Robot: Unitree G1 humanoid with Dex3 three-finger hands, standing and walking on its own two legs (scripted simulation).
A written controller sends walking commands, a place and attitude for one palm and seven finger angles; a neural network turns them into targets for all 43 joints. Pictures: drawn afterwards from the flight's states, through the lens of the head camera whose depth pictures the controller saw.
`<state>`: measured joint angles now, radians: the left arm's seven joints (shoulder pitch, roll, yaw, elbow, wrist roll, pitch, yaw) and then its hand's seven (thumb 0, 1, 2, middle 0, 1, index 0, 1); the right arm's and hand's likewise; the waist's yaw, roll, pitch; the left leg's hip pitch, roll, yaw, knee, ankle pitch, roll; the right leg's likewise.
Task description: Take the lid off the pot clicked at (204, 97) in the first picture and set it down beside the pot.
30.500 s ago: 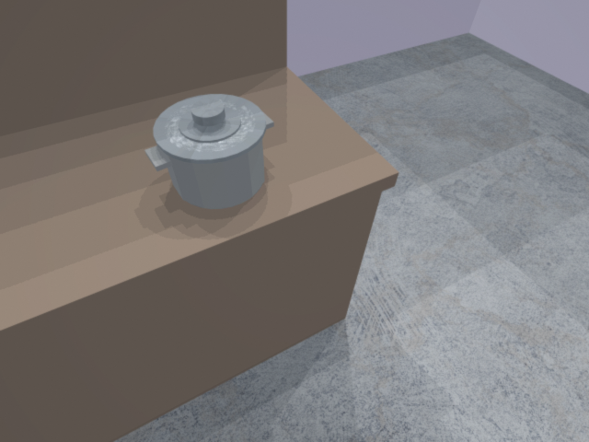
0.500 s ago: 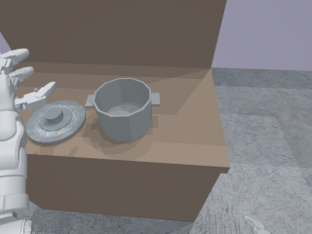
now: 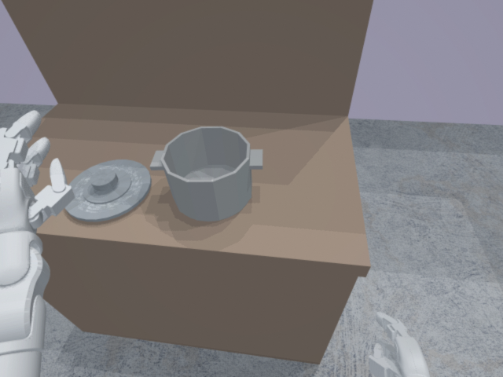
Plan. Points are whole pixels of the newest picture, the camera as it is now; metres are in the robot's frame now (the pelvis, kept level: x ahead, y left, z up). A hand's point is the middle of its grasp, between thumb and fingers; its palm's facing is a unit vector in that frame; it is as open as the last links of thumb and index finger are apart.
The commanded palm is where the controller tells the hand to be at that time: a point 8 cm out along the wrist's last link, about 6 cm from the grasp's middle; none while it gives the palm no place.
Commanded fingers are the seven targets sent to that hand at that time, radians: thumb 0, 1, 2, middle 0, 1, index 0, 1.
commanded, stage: draw the hand back to the body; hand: left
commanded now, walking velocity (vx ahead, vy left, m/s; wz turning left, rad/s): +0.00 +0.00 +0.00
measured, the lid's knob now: (104, 179) +0.49 +0.39 +0.01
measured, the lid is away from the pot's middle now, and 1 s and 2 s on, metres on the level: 0.24 0.24 0.24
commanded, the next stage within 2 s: step back with the hand held close in 0.76 s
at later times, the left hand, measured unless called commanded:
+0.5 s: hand (38, 249) +0.20 +0.27 +0.19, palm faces +0.43 -0.85 -0.31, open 7.4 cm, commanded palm +0.14 +0.31 +0.20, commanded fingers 0.00 0.90 0.90 -0.20 -0.30 -0.20 -0.30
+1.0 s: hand (13, 258) +0.18 +0.29 +0.19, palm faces +0.43 -0.81 -0.39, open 7.4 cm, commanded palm +0.12 +0.32 +0.20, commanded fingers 0.00 0.90 0.90 -0.20 -0.30 -0.20 -0.30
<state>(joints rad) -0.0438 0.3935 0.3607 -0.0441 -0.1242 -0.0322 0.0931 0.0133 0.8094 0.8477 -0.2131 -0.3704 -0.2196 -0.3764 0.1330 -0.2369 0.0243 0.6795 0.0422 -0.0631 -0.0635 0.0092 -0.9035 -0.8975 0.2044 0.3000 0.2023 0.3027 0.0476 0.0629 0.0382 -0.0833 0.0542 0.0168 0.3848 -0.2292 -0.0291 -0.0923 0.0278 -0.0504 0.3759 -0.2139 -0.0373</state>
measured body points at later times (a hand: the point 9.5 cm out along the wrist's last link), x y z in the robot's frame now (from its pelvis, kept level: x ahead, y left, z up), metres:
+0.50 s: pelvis -0.01 +0.02 +0.00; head -0.03 +0.01 +0.45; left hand +0.17 +0.31 +0.20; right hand +0.19 -0.20 -0.08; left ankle -0.01 +0.14 -0.74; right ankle +0.00 -0.09 -0.74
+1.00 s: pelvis -0.01 +0.04 +0.00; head -0.01 +0.04 +0.45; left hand +0.16 +0.33 +0.21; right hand +0.20 -0.17 -0.08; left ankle -0.01 +0.14 -0.74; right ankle +0.00 -0.09 -0.74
